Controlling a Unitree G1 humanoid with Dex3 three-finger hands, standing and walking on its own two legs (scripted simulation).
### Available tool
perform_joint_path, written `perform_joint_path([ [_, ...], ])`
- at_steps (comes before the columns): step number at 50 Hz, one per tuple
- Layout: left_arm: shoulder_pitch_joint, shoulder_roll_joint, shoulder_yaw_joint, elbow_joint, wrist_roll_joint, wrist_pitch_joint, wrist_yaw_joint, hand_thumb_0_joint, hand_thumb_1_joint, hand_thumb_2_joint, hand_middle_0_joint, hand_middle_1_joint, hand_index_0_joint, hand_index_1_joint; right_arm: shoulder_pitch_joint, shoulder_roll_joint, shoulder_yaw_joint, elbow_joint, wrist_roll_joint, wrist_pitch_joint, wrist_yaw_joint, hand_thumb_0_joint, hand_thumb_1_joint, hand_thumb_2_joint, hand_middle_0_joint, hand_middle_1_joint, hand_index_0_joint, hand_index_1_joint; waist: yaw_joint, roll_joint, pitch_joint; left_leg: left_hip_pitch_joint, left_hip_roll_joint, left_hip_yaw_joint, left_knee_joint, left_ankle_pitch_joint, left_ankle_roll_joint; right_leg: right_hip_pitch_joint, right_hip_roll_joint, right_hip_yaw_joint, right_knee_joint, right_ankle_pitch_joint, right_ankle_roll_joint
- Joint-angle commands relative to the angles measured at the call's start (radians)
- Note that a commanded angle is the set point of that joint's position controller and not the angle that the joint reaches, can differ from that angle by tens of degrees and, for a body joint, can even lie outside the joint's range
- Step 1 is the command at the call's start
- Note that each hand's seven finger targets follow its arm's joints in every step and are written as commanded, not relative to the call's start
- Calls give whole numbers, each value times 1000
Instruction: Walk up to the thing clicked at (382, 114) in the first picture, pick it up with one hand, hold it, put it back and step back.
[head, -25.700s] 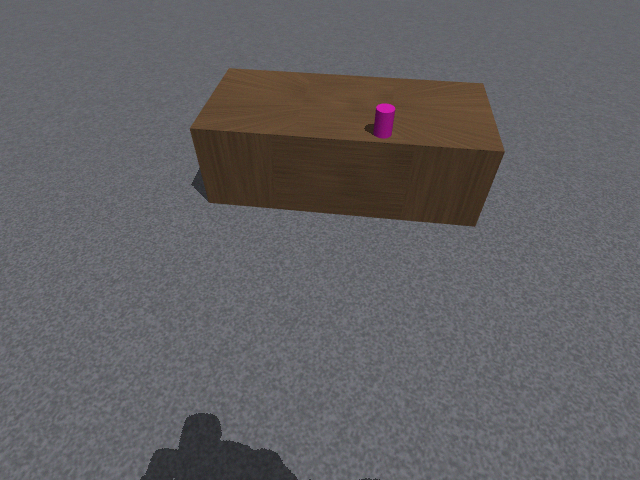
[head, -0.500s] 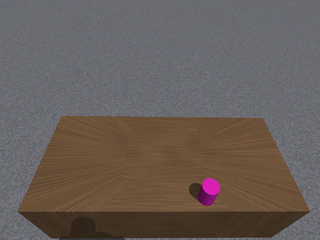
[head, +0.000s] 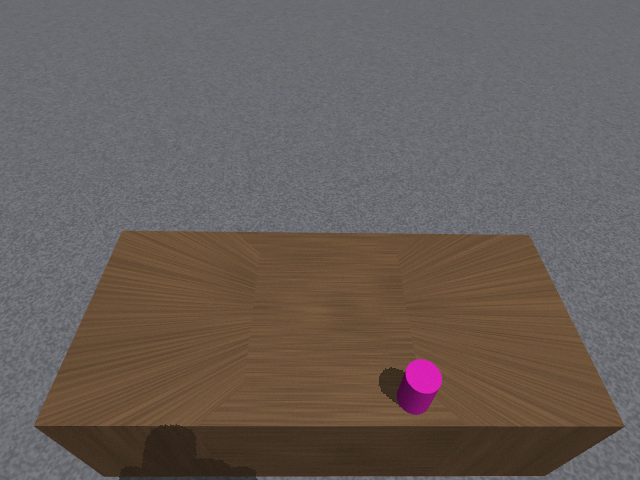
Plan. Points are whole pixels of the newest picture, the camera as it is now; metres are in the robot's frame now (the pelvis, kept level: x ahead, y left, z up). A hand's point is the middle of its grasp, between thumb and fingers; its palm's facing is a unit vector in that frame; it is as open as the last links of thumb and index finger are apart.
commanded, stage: stand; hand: right
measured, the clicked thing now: (418, 387) +0.41 -0.20 -0.34
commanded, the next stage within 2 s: none
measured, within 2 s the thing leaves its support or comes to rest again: neither
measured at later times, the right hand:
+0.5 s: hand out of the picture +0.07 -0.26 -0.15, palm faces -0.01 +0.93 -0.36, open 7.7 cm
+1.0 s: hand out of the picture +0.07 -0.26 -0.15, palm faces -0.02 +0.94 -0.35, open 7.4 cm
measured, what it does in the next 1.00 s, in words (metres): stands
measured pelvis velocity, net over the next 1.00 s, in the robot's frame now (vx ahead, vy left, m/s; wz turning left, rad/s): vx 0.00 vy -0.01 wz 0.01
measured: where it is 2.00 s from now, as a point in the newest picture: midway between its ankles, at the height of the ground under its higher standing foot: outside the picture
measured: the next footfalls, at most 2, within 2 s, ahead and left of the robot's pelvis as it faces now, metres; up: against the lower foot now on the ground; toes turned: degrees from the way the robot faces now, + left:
none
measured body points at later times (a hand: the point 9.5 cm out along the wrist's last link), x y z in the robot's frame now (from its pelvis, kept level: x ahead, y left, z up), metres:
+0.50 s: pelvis +0.00 +0.00 +0.00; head +0.01 +0.00 +0.45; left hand +0.07 +0.30 -0.14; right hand +0.08 -0.30 -0.13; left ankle +0.02 +0.13 -0.75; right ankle -0.03 -0.14 -0.75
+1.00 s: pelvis +0.00 -0.01 +0.00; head +0.01 +0.00 +0.45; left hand +0.07 +0.30 -0.14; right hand +0.07 -0.31 -0.13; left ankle +0.02 +0.13 -0.75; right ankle -0.03 -0.14 -0.75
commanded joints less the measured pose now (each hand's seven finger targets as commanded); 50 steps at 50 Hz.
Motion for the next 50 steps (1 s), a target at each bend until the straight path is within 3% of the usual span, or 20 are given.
perform_joint_path([
  [1, -24, 196, 37, -54, 2, -16, 12, 0, 900, 900, -200, -300, -200, -301, -40, -221, -40, -53, 0, -18, -11, 0, -75, -685, 200, 300, 200, 300, 4, 21, -78, 83, 99, -93, -37, 191, 24, -54, -94, 57, -50, 193, -36],
  [4, -24, 199, 38, -56, 1, -16, 11, 0, 900, 900, -200, -300, -200, -301, -38, -217, -38, -53, 1, -19, -11, 0, -315, -900, 200, 300, 200, 300, 4, 24, -82, 81, 97, -91, -41, 175, 24, -47, -97, 62, -55, 195, -41],
  [11, -22, 198, 38, -56, 2, -17, 9, 0, 900, 900, -200, -300, -200, -301, -43, -217, -38, -53, 1, -18, -7, 0, -875, -900, 200, 300, 200, 300, 4, 31, -55, 74, 96, -99, -56, 133, 22, -68, -92, 56, -64, 148, -40],
  [12, -24, 202, 40, -58, 1, -19, 10, 0, 900, 900, -200, -300, -200, -301, -37, -218, -39, -54, 1, -18, -7, 0, -900, -900, 200, 300, 200, 300, 2, 20, -63, 70, 96, -99, -54, 129, 24, -62, -95, 59, -67, 148, -40],
  [17, -31, 203, 41, -60, 2, -21, 9, 0, 900, 900, -200, -300, -200, -301, -37, -217, -40, -57, 0, -18, -6, 0, -900, -900, 200, 300, 200, 300, 0, 20, -58, 67, 94, -98, -55, 124, 23, -67, -95, 57, -68, 146, -40],
  [19, -21, 198, 39, -59, 2, -21, 9, 0, 900, 900, -200, -300, -200, -301, -46, -216, -42, -60, -1, -18, -6, 0, -900, -900, 200, 300, 200, 300, 3, 18, -76, 92, 101, -99, -40, 180, 24, -67, -96, 53, -59, 171, -40],
  [25, -23, 204, 40, -61, -2, -21, 8, 0, 900, 900, -200, -300, -200, -301, -39, -215, -41, -56, 0, -20, -7, 0, -900, -900, 200, 300, 200, 300, 6, 19, -81, 91, 104, -97, -41, 199, 26, -54, -98, 54, -50, 186, -46],
  [32, -22, 203, 37, -62, -3, -22, 8, 0, 900, 900, -200, -300, -200, -301, -28, -213, -39, -50, 0, -18, -4, 0, -900, -900, 200, 300, 200, 300, 0, 26, -59, 71, 97, -96, -53, 158, 21, -57, -98, 58, -67, 160, -45],
  [35, -21, 203, 38, -62, 1, -20, 7, 0, 900, 900, -200, -300, -200, -301, -33, -216, -41, -54, 1, -17, -3, 0, -900, -900, 200, 300, 200, 300, 0, 28, -42, 55, 93, -100, -65, 92, 21, -69, -96, 56, -72, 121, -45],
  [39, -17, 205, 38, -64, 1, -25, 8, 0, 900, 900, -200, -300, -200, -301, -39, -215, -43, -57, -1, -18, -2, 0, -900, -900, 200, 300, 200, 300, 4, 9, -66, 83, 103, -106, -50, 162, 27, -66, -97, 52, -66, 154, -44],
  [50, -12, 203, 39, -62, -2, -22, 5, 0, 900, 900, -200, -300, -200, -301, -27, -222, -44, -54, 0, -20, -3, 0, -900, -900, 200, 300, 200, 300, 4, 22, -48, 74, 96, -107, -66, 114, 23, -80, -96, 55, -70, 116, -46],
])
